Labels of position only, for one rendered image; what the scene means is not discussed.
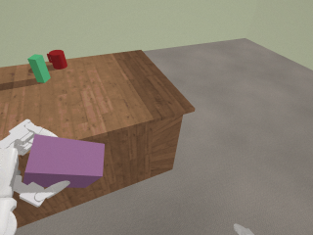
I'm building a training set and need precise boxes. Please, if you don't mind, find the robot right hand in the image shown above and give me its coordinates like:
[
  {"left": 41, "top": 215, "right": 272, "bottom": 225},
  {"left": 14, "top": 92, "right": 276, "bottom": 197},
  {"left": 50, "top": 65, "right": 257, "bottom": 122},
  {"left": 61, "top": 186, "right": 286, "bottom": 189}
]
[{"left": 234, "top": 223, "right": 254, "bottom": 235}]

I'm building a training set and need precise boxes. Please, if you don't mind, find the sponge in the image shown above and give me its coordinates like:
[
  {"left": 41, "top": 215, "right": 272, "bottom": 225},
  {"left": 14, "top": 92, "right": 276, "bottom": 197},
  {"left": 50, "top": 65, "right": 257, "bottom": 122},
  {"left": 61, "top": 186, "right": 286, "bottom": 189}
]
[{"left": 22, "top": 134, "right": 105, "bottom": 188}]

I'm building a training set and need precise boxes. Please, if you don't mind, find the robot left forearm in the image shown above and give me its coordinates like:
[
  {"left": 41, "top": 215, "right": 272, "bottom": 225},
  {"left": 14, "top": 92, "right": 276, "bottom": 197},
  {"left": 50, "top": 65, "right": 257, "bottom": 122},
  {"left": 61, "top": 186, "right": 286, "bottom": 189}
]
[{"left": 0, "top": 198, "right": 18, "bottom": 235}]

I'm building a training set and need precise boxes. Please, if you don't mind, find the robot left hand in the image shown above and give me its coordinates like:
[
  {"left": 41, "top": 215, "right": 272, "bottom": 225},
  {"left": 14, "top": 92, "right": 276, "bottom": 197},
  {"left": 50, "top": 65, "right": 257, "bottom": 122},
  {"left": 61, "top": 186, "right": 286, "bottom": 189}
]
[{"left": 0, "top": 119, "right": 70, "bottom": 207}]

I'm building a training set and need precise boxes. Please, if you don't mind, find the table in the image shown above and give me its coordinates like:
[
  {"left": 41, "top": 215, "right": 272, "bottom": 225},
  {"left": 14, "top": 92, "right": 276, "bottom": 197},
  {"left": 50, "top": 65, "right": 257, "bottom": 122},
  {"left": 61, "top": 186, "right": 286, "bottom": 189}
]
[{"left": 0, "top": 50, "right": 195, "bottom": 228}]

